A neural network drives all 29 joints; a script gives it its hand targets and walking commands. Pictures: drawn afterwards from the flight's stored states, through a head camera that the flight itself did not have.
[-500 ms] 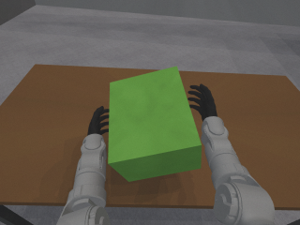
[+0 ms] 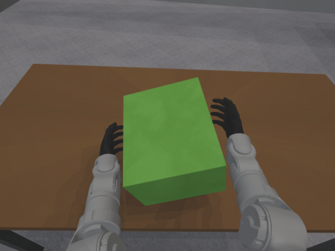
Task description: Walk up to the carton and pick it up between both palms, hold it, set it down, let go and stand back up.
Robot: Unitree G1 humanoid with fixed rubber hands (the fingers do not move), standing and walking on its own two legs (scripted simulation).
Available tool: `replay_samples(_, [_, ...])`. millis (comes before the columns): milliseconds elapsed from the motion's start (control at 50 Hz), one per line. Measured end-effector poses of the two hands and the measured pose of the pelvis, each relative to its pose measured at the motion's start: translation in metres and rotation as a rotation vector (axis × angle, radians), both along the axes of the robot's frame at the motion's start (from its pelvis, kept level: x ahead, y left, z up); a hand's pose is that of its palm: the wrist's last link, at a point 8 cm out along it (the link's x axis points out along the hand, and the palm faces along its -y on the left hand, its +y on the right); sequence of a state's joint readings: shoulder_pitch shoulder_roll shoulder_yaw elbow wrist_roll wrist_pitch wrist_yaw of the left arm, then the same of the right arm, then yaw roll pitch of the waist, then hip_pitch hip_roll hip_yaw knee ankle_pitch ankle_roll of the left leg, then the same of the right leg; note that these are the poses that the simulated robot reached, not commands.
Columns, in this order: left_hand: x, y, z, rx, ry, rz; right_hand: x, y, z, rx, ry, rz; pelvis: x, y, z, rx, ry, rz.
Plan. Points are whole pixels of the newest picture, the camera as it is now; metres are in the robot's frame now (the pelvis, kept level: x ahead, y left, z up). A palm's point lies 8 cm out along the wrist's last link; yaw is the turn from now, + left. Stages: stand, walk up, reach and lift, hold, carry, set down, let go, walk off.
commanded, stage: set down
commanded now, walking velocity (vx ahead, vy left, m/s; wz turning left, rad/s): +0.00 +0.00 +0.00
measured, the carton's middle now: (172, 140) +0.43 +0.04 +0.00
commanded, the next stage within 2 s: none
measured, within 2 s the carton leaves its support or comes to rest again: neither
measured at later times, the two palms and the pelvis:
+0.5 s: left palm (109, 157) +0.35 +0.19 +0.02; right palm (229, 127) +0.43 -0.10 +0.09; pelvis +0.00 +0.00 +0.00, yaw +0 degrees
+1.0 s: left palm (112, 157) +0.35 +0.19 +0.01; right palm (232, 131) +0.42 -0.11 +0.08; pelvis -0.01 +0.00 +0.00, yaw -1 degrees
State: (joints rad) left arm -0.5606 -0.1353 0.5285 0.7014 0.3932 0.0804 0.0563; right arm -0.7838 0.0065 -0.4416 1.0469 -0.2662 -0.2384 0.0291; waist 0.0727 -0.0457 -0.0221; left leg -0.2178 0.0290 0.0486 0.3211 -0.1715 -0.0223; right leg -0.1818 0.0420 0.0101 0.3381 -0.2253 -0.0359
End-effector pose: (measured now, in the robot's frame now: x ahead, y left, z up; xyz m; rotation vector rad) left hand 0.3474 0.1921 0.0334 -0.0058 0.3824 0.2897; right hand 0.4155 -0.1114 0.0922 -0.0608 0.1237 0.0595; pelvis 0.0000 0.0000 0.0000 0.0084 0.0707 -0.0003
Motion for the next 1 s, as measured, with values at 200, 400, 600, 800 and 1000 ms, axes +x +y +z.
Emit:
replay_samples(200, [-0.008,0.005,-0.012,-0.005,0.006,0.035,0.003,0.010,-0.006,0.012,0.011,0.035,-0.006,-0.004,-0.001,0.001,0.065,0.008])
replay_samples(400, [-0.003,0.005,-0.013,-0.008,0.014,0.034,0.009,0.012,0.000,0.003,0.021,0.035,-0.006,-0.005,-0.001,0.007,0.070,0.013])
replay_samples(600, [0.003,-0.001,-0.025,-0.019,0.028,0.017,0.010,0.005,-0.009,-0.011,0.040,0.015,-0.002,-0.002,-0.002,0.008,0.089,-0.004])
replay_samples(800, [0.006,-0.004,-0.024,-0.018,0.018,0.028,0.013,-0.001,-0.016,-0.008,0.053,0.018,-0.002,0.000,-0.003,0.006,0.108,-0.011])
replay_samples(1000, [0.004,-0.006,-0.022,-0.020,-0.006,0.027,0.008,-0.003,-0.015,-0.010,0.035,0.014,-0.006,-0.004,-0.003,0.013,0.105,-0.013])
